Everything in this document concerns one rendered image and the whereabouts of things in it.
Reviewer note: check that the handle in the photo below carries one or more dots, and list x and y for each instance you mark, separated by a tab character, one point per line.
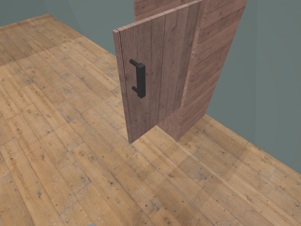
140	78

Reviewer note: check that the cupboard door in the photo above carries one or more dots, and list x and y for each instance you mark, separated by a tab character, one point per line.
163	43

